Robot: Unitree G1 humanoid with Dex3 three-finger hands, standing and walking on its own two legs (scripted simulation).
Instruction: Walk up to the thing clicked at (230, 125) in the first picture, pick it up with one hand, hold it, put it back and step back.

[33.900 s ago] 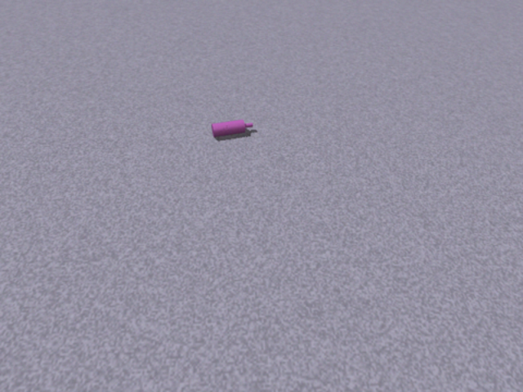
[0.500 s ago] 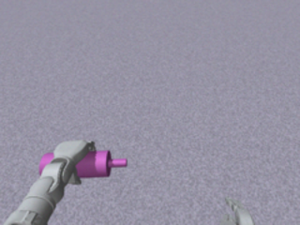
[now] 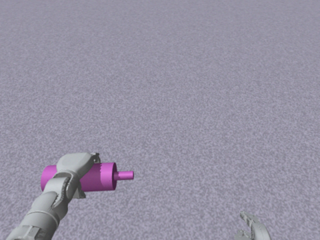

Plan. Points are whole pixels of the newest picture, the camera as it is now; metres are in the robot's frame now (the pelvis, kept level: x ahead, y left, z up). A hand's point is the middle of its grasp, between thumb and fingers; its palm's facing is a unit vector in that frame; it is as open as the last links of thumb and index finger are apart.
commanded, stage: crouch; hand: left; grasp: from above
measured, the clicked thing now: (91, 177) +0.30 +0.20 -0.07
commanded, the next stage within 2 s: lower in 1.78 s
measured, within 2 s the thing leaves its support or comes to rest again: neither
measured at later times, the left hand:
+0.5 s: hand (98, 190) +0.33 +0.24 -0.27, palm faces -0.41 +0.02 -0.91, open 10.5 cm
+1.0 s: hand (107, 202) +0.35 +0.25 -0.48, palm faces -0.45 -0.02 -0.89, open 10.5 cm
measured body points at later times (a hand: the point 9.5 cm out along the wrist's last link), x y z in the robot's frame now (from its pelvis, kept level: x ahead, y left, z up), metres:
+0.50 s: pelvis -0.04 +0.01 -0.15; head +0.09 +0.02 +0.28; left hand +0.35 +0.23 -0.22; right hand +0.02 -0.29 -0.27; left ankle +0.02 +0.13 -0.74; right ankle +0.01 -0.14 -0.74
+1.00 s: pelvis -0.07 +0.00 -0.32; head +0.15 +0.04 +0.07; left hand +0.37 +0.25 -0.43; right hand +0.01 -0.27 -0.45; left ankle +0.01 +0.13 -0.74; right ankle +0.01 -0.14 -0.74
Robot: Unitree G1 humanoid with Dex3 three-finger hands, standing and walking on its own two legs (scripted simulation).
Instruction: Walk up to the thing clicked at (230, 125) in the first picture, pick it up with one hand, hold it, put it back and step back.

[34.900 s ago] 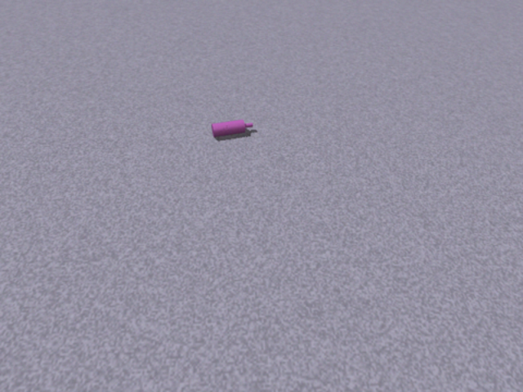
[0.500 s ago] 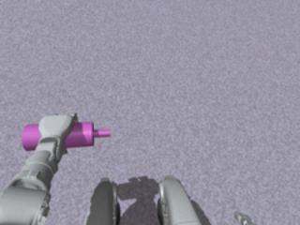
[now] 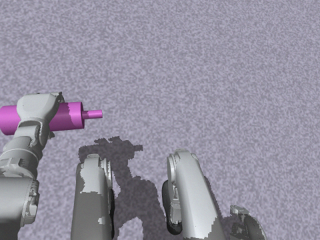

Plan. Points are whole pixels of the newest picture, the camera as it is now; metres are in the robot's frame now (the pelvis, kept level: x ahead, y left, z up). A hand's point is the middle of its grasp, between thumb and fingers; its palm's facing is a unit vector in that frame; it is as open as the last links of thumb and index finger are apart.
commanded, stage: crouch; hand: left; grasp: from above
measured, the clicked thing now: (57, 117) +0.43 +0.24 -0.18
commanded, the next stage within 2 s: lower in 0.78 s
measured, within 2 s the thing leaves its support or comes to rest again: neither
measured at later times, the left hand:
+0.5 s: hand (56, 122) +0.43 +0.26 -0.24, palm faces -0.47 -0.05 -0.88, open 10.5 cm
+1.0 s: hand (60, 123) +0.43 +0.26 -0.29, palm faces -0.49 -0.05 -0.87, open 10.5 cm
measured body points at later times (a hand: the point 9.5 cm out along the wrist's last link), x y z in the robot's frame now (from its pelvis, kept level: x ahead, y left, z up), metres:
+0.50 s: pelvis -0.01 +0.00 -0.07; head +0.22 +0.05 +0.31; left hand +0.45 +0.26 -0.19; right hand +0.05 -0.28 -0.19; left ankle +0.08 +0.13 -0.42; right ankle +0.08 -0.14 -0.42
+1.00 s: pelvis -0.01 +0.00 -0.11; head +0.23 +0.04 +0.27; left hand +0.45 +0.26 -0.24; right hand +0.04 -0.28 -0.23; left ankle +0.08 +0.13 -0.42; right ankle +0.08 -0.14 -0.42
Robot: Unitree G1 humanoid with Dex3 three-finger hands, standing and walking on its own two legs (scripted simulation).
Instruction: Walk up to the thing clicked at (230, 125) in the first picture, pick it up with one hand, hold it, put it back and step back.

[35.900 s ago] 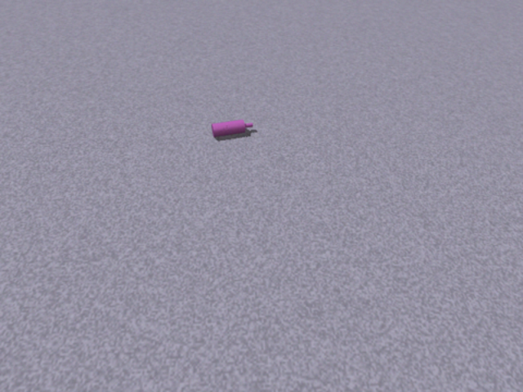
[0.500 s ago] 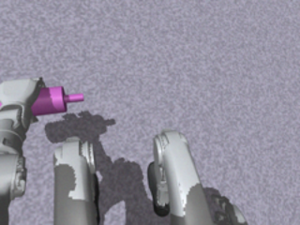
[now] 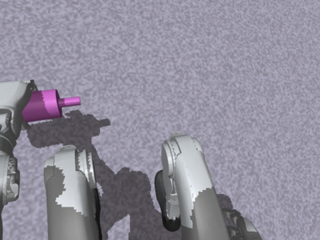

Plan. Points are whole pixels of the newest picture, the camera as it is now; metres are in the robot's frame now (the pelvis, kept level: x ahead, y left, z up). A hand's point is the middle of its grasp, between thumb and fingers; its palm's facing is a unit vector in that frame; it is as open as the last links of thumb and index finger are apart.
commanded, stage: lower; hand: left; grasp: from above
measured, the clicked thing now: (30, 106) +0.44 +0.27 -0.19
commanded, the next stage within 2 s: rest in 0.24 s
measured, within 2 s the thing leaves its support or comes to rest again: rests again in 1.20 s
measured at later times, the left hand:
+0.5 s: hand (30, 115) +0.43 +0.29 -0.24, palm faces -0.49 -0.09 -0.87, open 10.5 cm
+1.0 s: hand (36, 116) +0.43 +0.28 -0.28, palm faces -0.48 -0.12 -0.87, open 10.5 cm
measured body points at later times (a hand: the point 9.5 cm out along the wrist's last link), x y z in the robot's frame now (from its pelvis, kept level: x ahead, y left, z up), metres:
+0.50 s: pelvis +0.01 +0.00 -0.03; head +0.26 +0.07 +0.34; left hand +0.45 +0.29 -0.19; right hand +0.06 -0.27 -0.13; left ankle +0.08 +0.13 -0.31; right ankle +0.10 -0.13 -0.31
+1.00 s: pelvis +0.01 +0.00 -0.05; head +0.27 +0.08 +0.31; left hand +0.46 +0.29 -0.23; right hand +0.06 -0.27 -0.13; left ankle +0.08 +0.13 -0.31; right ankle +0.10 -0.13 -0.31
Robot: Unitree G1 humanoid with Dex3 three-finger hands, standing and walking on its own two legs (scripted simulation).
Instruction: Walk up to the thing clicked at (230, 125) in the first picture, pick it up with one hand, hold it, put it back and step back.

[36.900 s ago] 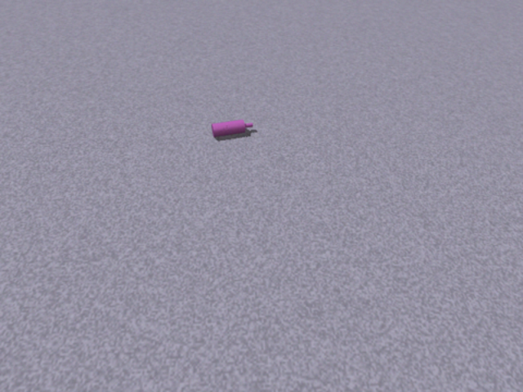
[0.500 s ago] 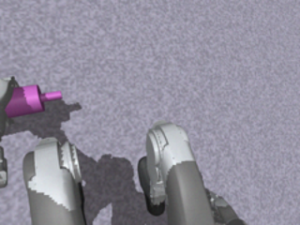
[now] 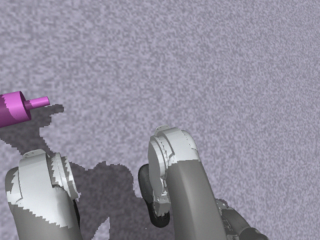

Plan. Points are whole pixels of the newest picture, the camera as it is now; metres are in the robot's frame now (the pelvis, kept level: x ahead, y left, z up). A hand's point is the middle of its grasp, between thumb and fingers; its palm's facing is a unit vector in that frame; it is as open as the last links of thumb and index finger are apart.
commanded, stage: rest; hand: left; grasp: from above
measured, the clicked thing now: out of the picture +0.42 +0.29 -0.24
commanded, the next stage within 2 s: open in 0.44 s
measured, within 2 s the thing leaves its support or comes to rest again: rests again in 0.20 s
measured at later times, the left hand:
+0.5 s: hand out of the picture +0.40 +0.32 -0.24, palm faces -0.46 -0.17 -0.87, open 10.5 cm
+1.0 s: hand out of the picture +0.41 +0.31 -0.24, palm faces -0.45 -0.16 -0.88, open 12.7 cm
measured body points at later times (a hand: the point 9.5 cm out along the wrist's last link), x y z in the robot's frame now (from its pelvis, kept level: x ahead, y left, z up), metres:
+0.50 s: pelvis +0.00 +0.00 +0.00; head +0.26 +0.12 +0.35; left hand +0.42 +0.32 -0.19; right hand +0.07 -0.26 -0.08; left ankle +0.06 +0.14 -0.26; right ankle +0.10 -0.12 -0.26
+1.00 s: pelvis -0.01 +0.01 +0.00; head +0.25 +0.13 +0.35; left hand +0.43 +0.32 -0.19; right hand +0.06 -0.25 -0.07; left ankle +0.06 +0.14 -0.26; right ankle +0.10 -0.12 -0.26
